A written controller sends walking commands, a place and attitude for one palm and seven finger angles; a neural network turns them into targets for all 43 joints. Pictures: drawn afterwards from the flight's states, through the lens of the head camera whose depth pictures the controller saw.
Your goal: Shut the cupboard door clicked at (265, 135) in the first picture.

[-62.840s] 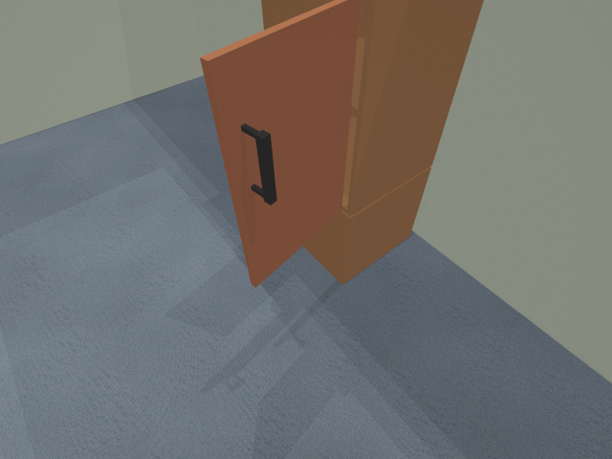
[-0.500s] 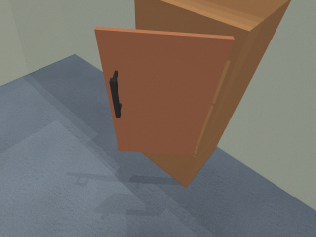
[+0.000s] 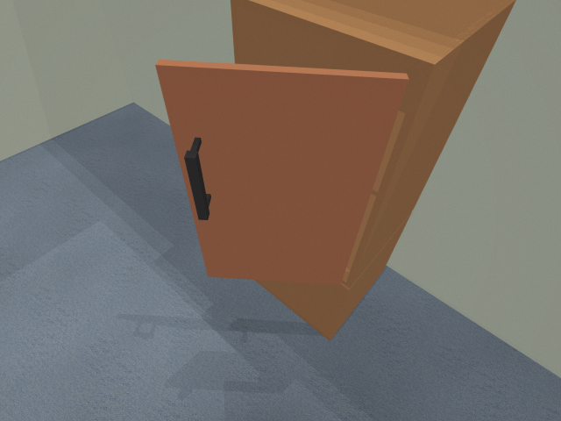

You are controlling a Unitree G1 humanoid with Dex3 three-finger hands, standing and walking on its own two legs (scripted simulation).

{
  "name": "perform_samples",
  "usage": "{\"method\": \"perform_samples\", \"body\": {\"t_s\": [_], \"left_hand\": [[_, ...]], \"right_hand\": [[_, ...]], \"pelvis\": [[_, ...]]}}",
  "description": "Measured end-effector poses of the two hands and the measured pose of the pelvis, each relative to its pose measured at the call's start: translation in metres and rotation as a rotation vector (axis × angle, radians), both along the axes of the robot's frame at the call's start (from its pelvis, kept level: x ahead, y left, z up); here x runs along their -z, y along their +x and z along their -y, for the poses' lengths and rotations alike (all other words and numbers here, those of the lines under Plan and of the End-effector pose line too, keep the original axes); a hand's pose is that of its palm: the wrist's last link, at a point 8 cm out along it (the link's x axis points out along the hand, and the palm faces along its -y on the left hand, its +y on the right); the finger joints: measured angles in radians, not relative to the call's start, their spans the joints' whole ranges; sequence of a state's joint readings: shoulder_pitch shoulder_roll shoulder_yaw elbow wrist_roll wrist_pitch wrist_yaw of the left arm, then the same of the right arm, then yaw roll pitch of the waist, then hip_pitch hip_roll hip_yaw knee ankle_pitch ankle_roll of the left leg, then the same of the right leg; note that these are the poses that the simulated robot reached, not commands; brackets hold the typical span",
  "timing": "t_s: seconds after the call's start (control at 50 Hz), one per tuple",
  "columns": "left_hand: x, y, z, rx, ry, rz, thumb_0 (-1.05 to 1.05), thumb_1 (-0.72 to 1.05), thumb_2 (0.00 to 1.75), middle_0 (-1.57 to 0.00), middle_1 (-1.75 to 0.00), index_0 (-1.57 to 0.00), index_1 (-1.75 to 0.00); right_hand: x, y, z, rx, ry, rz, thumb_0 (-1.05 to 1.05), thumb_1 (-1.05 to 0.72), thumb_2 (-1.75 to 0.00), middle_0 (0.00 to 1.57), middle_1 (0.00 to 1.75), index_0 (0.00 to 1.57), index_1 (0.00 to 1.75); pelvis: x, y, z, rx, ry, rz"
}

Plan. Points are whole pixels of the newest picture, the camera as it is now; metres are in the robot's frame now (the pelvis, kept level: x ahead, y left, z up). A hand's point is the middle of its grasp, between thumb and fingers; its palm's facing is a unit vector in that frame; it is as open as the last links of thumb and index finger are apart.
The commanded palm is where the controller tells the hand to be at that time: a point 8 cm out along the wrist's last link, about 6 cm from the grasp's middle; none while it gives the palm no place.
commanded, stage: look again from close up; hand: left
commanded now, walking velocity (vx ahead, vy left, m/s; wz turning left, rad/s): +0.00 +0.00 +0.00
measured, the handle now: (200, 180) +0.49 +0.18 +0.04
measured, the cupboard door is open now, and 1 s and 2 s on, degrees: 38 38 38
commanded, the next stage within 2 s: raise the hand and make a fist in 1.30 s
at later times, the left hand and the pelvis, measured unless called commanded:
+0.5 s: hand out of the picture +0.06 +0.23 -0.16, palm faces -0.04 -0.95 -0.31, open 7.4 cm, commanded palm none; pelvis +0.01 -0.01 +0.00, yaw +0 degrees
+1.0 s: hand out of the picture +0.05 +0.23 -0.17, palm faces -0.04 -0.95 -0.30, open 7.4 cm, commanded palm none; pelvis +0.01 -0.01 +0.00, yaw -1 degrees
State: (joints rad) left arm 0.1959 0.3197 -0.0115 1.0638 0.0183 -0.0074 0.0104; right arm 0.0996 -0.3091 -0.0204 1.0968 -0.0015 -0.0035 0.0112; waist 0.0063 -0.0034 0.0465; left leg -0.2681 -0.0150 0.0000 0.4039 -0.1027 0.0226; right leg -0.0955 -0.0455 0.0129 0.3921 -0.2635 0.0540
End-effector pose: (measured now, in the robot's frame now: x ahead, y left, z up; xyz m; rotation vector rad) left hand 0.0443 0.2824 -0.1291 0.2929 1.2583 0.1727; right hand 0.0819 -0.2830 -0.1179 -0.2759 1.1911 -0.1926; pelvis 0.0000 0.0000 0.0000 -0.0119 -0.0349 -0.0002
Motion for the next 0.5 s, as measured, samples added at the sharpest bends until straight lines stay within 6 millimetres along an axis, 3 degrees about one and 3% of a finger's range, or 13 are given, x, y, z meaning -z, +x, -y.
{"method": "perform_samples", "body": {"t_s": [0.24,0.5], "left_hand": [[-0.002,0.015,0.004,0.013,0.001,0.003,0.01,0.91,0.9,-0.2,-0.3,-0.2,-0.3],[-0.002,0.013,0.008,0.007,-0.002,-0.009,0.01,0.91,0.9,-0.2,-0.3,-0.2,-0.3]], "right_hand": [[0.002,-0.012,0.007,0.021,-0.006,-0.044,0.01,-0.91,-0.9,0.2,0.3,0.2,0.3],[0.004,-0.013,0.005,0.024,0.007,-0.049,0.01,-0.91,-0.9,0.2,0.3,0.2,0.3]], "pelvis": [[-0.002,0.006,0.004,0.005,0.003,0.003],[-0.002,0.008,0.005,0.007,0.005,0.008]]}}
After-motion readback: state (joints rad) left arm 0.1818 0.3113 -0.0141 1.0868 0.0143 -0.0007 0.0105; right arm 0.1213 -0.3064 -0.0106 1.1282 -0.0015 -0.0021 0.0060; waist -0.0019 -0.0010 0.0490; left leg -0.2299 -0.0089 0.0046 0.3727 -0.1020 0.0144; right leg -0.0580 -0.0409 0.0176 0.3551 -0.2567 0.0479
